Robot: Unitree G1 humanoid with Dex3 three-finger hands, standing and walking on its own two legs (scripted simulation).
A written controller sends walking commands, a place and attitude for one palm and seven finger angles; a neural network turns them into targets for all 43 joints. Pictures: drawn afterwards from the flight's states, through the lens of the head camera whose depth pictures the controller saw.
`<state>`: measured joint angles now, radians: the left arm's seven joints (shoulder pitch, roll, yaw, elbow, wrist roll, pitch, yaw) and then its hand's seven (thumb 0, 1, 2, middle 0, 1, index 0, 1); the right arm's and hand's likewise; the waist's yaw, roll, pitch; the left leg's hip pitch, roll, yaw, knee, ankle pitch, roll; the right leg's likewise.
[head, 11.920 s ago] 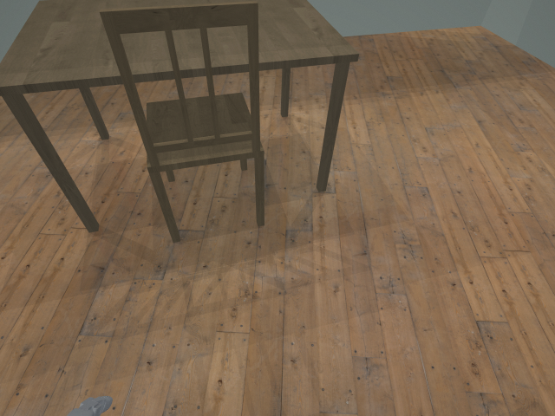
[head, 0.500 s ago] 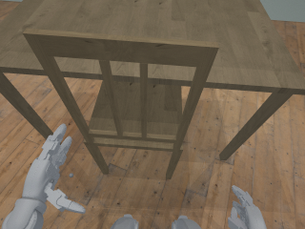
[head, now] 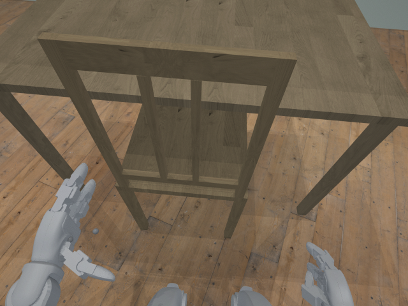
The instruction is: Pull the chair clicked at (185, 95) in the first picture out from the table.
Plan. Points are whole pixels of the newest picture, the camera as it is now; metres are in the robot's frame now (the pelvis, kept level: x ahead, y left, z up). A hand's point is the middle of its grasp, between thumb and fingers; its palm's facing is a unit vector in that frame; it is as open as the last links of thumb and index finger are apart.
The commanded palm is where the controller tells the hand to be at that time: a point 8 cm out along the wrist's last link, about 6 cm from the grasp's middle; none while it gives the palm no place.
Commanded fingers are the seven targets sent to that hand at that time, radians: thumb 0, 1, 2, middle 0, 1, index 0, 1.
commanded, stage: aim the fingers beside a spindle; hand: left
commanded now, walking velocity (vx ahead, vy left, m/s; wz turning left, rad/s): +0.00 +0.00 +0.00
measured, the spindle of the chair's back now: (156, 137) +0.47 +0.14 +0.01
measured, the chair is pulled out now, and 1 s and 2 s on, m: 0.00 0.00 0.00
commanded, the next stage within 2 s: none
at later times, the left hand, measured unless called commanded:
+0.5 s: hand (122, 220) +0.27 +0.17 +0.02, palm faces -0.05 -1.00 -0.04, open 16.9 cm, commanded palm +0.25 +0.22 +0.02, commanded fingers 0.00 -0.50 0.30 -0.06 -0.08 -0.06 -0.08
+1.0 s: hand (144, 213) +0.29 +0.14 -0.01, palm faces -0.09 -1.00 -0.02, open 16.9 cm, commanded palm +0.28 +0.19 +0.00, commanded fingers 0.00 -0.50 0.30 -0.06 -0.08 -0.06 -0.08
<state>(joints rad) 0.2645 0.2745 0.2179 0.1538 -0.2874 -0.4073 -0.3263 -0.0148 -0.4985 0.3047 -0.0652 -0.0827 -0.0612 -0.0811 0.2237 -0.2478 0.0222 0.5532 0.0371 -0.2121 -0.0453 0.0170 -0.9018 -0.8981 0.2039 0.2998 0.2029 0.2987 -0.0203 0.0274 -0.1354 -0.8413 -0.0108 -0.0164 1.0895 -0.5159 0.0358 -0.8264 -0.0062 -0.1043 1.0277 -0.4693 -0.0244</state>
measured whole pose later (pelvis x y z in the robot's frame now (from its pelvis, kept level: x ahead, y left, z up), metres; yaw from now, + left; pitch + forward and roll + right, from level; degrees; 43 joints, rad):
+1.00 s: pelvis +0.00 -0.01 -0.02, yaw -1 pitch +20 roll -2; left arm 0.06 0.20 0.07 0.28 -0.19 -0.44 -0.18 -0.01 -0.50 0.30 -0.06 -0.08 -0.06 -0.08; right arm 0.21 -0.25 0.01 0.55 0.02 -0.13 -0.01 0.02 -0.90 -0.90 0.20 0.30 0.20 0.30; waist -0.04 0.03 -0.15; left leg -1.00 -0.01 0.00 1.21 -0.56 0.03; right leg -1.00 -0.01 -0.09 1.16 -0.52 -0.03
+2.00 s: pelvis -0.01 -0.01 -0.04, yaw -1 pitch +22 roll -1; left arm -0.12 0.19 0.07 0.44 -0.16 -0.43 -0.12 -0.01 -0.50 0.30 -0.06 -0.08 -0.06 -0.08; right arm 0.19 -0.25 0.01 0.54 0.02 -0.05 0.00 0.01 -0.90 -0.90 0.20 0.30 0.20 0.30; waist -0.03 0.02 -0.16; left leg -1.08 -0.01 0.00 1.26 -0.57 0.03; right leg -1.09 -0.01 -0.09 1.23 -0.53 -0.04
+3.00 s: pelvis -0.01 -0.01 -0.04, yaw +0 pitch +22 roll -2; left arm -0.14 0.19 0.05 0.47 -0.16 -0.42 -0.13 -0.01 -0.50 0.30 -0.06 -0.08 -0.06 -0.08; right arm 0.19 -0.25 0.02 0.55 0.02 -0.06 0.00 0.01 -0.90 -0.90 0.20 0.30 0.20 0.30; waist -0.04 0.02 -0.16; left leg -1.10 -0.01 -0.01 1.28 -0.57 0.03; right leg -1.10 -0.01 -0.10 1.24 -0.54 -0.04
